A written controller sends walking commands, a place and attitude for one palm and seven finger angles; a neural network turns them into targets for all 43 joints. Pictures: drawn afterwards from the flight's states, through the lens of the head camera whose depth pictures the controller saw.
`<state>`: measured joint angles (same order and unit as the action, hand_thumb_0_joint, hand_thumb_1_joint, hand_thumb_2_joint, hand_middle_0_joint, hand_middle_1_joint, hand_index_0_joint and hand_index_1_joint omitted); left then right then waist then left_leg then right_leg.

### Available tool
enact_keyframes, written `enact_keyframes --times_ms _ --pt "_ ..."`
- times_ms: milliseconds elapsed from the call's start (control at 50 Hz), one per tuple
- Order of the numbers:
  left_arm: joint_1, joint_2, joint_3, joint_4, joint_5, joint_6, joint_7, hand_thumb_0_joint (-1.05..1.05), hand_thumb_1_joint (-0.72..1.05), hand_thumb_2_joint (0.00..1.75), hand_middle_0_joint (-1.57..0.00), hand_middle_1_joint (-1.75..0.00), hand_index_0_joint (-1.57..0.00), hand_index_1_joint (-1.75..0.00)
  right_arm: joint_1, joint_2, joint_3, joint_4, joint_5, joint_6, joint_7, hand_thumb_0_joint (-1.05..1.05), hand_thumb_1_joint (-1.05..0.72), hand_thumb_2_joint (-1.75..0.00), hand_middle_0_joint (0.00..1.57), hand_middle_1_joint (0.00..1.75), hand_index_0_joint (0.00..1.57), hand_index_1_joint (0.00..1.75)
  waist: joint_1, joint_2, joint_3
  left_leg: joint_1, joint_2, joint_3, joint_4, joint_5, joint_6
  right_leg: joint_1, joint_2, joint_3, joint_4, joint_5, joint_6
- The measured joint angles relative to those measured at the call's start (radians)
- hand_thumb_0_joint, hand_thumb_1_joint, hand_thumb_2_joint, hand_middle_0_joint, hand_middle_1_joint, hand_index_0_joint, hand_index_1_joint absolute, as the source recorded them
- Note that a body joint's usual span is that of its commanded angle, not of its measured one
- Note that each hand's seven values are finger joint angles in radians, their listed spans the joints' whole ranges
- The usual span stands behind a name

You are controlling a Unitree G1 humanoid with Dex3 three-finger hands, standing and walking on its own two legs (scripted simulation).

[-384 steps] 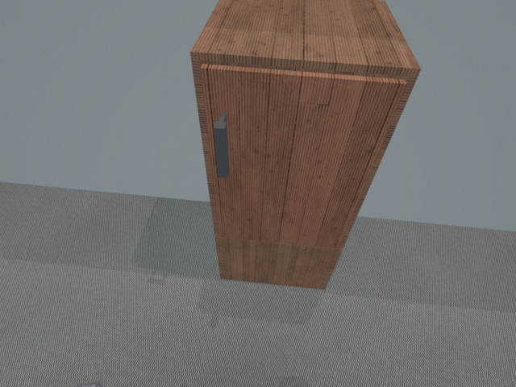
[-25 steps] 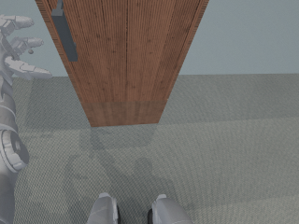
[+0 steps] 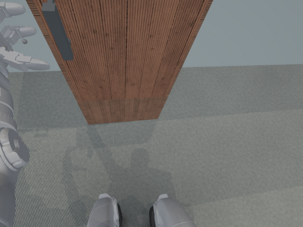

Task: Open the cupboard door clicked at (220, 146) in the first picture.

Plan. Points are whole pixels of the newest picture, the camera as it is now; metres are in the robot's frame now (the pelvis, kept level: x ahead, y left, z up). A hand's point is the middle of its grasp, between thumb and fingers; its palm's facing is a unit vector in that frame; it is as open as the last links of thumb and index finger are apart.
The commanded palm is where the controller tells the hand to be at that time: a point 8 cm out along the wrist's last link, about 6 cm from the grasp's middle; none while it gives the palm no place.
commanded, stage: move the hooked fingers beside the handle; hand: left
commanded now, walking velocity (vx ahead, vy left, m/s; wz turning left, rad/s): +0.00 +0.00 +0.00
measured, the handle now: (60, 29) +0.58 +0.17 +0.09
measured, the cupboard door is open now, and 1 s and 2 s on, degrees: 0 0 0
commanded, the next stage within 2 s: slide the fingers in behind the handle in 0.46 s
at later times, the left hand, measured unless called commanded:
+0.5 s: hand (24, 45) +0.53 +0.24 +0.09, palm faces +0.07 -1.00 +0.00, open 14.0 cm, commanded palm +0.52 +0.27 +0.09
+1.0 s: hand (38, 43) +0.54 +0.21 +0.09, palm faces +0.05 -1.00 +0.01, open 14.0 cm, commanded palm +0.52 +0.24 +0.09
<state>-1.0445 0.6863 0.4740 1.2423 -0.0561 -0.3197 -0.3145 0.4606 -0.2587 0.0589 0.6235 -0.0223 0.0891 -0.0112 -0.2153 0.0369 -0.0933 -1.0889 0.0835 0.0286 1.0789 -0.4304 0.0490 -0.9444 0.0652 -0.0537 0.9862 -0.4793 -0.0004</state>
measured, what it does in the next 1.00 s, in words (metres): stands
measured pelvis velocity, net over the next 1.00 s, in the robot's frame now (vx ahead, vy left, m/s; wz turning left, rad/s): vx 0.00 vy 0.00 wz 0.01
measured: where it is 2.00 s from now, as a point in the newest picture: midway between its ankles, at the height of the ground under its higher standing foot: outside the picture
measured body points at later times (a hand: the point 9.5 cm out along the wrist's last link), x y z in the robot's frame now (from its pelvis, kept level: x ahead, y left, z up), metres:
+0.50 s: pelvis +0.00 +0.00 +0.00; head +0.15 +0.04 +0.42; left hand +0.52 +0.29 +0.09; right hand -0.02 -0.27 -0.10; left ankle +0.03 +0.09 -0.66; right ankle -0.01 -0.13 -0.66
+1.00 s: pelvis +0.00 +0.00 +0.00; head +0.14 +0.03 +0.42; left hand +0.53 +0.27 +0.09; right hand -0.03 -0.26 -0.10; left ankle +0.03 +0.09 -0.66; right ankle -0.01 -0.13 -0.66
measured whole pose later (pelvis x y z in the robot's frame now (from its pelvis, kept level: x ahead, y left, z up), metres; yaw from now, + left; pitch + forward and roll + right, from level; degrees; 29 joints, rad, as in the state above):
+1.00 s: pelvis +0.00 +0.00 +0.00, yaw +1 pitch +24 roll -6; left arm -1.06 0.62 0.41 1.25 -0.06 -0.32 -0.26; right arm 0.44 -0.26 0.05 0.63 -0.03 0.08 0.00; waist -0.22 0.04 -0.10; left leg -1.10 0.08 0.01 1.10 -0.43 0.04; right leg -0.95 0.06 -0.07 1.01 -0.49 -0.01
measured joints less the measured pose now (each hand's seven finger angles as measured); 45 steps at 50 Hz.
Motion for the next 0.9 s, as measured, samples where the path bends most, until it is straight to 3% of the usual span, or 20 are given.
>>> enact_keyframes --times_ms 180,460,600,800,900 --pt "-0.016 -0.034 -0.058 0.031 -0.003 0.004 0.021 -0.02 -0.5 0.3 -0.3 -1.2 -0.3 -1.2 -0.036 -0.008 -0.005 -0.007 -0.001 0.0 0.001 0.0 -0.9 -0.9 0.2 0.3 0.21 0.3 0.006 -0.003 -0.009 0.017 -0.011 -0.014 -0.004 -0.001 0.0 0.026 -0.008 -0.014 -0.009 -0.005 0.0" --pt "-0.013 -0.003 -0.029 0.048 -0.002 -0.015 0.011 -0.02 -0.5 0.3 -0.3 -1.2 -0.3 -1.2 -0.056 -0.014 0.004 -0.017 0.007 0.0 -0.005 0.0 -0.9 -0.9 0.2 0.3 0.2 0.3 0.001 -0.004 0.0 -0.001 -0.004 -0.015 0.018 -0.002 -0.004 0.003 -0.002 -0.014 0.02 -0.01 -0.005" --pt "-0.044 0.017 -0.05 0.061 -0.011 -0.007 -0.005 -0.02 -0.5 0.3 -0.3 -1.2 -0.3 -1.2 -0.044 -0.012 0.007 0.003 0.009 -0.005 -0.012 0.0 -0.9 -0.9 0.2 0.3 0.2 0.3 -0.001 -0.002 0.001 -0.023 -0.005 -0.027 0.027 0.002 -0.007 -0.014 -0.002 -0.025 0.028 -0.009 -0.009" --pt "-0.052 -0.003 -0.046 0.059 -0.005 0.01 0.015 -0.02 -0.5 0.3 -0.3 -1.2 -0.3 -1.2 -0.03 -0.014 0.005 0.003 0.002 -0.014 -0.006 0.0 -0.9 -0.9 0.2 0.3 0.2 0.3 -0.012 0.0 -0.002 -0.033 -0.002 -0.024 0.031 0.002 -0.006 -0.026 0.001 -0.022 0.031 -0.007 -0.008" --pt "-0.028 -0.031 -0.044 0.017 -0.002 -0.009 0.04 -0.02 -0.5 0.3 -0.3 -1.2 -0.3 -1.2 -0.023 -0.009 -0.003 0.003 -0.003 -0.016 0.002 0.0 -0.9 -0.9 0.2 0.3 0.2 0.3 -0.01 0.002 -0.005 -0.03 -0.002 -0.019 0.029 0.0 -0.005 -0.024 0.001 -0.016 0.03 -0.007 -0.007"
